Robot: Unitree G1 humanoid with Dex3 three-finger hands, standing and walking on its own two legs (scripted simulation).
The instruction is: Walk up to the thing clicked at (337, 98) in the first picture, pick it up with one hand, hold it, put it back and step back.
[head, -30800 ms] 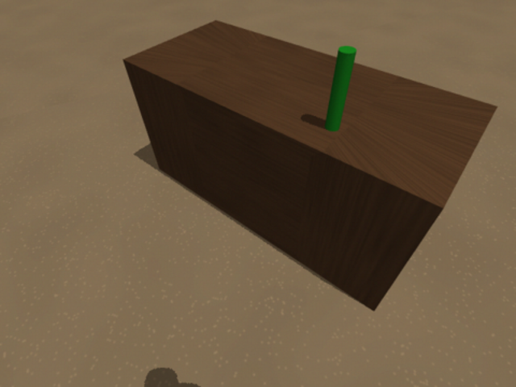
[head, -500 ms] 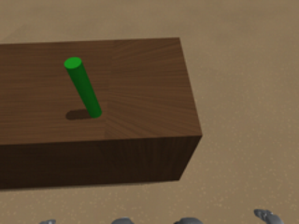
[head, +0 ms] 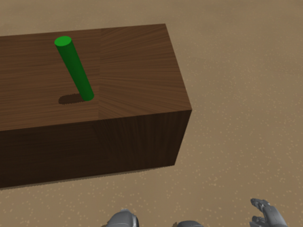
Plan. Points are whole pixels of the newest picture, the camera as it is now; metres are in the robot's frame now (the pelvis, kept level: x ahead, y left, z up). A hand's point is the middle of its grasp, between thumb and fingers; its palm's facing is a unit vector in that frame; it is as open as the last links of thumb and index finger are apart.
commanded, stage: step back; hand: left
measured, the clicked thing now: (77, 73) +0.59 +0.24 +0.02
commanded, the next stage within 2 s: none
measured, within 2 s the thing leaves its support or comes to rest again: neither
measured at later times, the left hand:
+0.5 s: hand out of the picture -0.01 +0.28 -0.14, palm faces +0.09 -0.94 -0.34, open 7.3 cm
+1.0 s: hand out of the picture -0.19 +0.25 -0.11, palm faces +0.04 -0.90 -0.43, open 7.4 cm
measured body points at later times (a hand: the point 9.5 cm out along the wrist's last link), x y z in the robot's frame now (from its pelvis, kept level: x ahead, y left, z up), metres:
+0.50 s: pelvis -0.12 +0.01 +0.02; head -0.06 +0.05 +0.46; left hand -0.02 +0.33 -0.11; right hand +0.00 -0.29 -0.09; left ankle -0.11 +0.12 -0.72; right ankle -0.12 -0.14 -0.63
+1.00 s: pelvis -0.27 -0.03 +0.01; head -0.22 -0.05 +0.46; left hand -0.19 +0.29 -0.08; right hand -0.17 -0.34 -0.12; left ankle -0.31 +0.11 -0.65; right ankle -0.22 -0.14 -0.72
